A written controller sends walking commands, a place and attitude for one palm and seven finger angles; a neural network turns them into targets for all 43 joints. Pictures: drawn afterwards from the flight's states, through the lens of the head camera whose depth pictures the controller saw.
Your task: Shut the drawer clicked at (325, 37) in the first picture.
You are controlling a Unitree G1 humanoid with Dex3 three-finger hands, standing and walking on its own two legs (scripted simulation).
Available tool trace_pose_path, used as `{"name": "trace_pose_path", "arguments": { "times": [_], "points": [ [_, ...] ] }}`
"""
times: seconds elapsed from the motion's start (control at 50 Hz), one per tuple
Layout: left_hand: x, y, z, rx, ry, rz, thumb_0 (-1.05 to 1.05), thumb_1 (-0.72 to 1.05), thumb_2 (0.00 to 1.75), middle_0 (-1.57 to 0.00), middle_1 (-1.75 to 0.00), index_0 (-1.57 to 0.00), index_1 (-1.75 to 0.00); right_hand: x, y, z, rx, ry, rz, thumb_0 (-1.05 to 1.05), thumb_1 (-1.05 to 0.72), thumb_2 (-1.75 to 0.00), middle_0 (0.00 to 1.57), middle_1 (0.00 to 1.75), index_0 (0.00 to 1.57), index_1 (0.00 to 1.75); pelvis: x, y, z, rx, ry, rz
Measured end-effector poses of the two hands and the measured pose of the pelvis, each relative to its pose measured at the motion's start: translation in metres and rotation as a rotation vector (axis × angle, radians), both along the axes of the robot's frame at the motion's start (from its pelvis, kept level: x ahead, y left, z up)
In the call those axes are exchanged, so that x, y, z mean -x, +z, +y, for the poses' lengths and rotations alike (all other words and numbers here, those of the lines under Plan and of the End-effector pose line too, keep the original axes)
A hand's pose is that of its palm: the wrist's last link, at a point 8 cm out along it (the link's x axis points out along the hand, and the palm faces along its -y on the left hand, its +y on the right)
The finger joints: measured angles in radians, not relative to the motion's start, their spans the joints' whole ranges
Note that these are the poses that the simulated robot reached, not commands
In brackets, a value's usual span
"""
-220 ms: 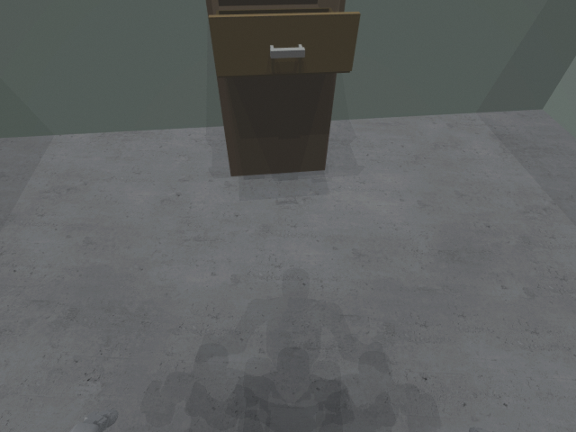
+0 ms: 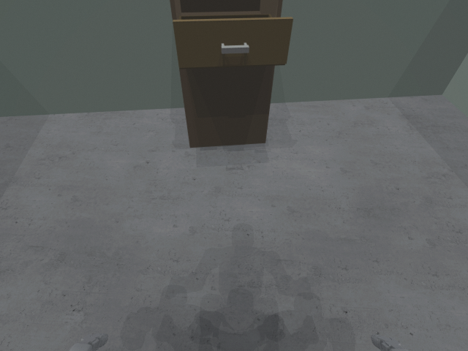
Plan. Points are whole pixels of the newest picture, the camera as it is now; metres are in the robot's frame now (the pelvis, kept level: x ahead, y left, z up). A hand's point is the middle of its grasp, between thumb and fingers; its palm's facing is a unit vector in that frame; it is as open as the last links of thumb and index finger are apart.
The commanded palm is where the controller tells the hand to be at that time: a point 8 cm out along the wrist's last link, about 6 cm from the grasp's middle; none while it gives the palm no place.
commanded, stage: stand and wait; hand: left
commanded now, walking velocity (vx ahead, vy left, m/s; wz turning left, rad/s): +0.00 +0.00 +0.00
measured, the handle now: (234, 47) +1.17 +0.07 +0.01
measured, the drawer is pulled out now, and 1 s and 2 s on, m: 0.28 0.28 0.28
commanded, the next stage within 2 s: look at it before walking up in 0.72 s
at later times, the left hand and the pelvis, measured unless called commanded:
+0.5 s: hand out of the picture +0.05 +0.23 -0.15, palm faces -0.03 -0.94 -0.34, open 7.3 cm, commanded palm none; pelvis -0.02 -0.02 +0.01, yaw +0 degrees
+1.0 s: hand out of the picture +0.06 +0.23 -0.15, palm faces -0.04 -0.94 -0.32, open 7.3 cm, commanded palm none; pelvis -0.02 -0.02 +0.01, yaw -1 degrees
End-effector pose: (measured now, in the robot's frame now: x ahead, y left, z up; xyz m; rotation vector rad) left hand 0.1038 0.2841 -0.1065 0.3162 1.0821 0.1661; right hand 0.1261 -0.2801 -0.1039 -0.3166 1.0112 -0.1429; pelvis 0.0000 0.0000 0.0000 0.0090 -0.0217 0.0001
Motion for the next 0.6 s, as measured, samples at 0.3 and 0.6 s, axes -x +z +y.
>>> {"name": "trace_pose_path", "arguments": {
  "times": [0.3,0.6],
  "points": [
    [0.047,-0.005,-0.007,-0.006,0.035,0.111,0.01,0.91,0.90,-0.21,-0.30,-0.21,-0.30,0.054,-0.010,-0.023,0.010,-0.050,0.137,0.01,-0.90,-0.90,0.20,0.30,0.21,0.30,0.013,0.004,-0.013,0.000,0.000,-0.010],
    [0.054,-0.004,-0.012,-0.010,0.029,0.121,0.01,0.91,0.90,-0.21,-0.30,-0.21,-0.30,0.087,-0.013,-0.033,0.007,-0.083,0.201,0.01,-0.90,-0.90,0.20,0.30,0.21,0.30,0.022,0.006,-0.019,0.002,-0.005,-0.011]
  ]
}}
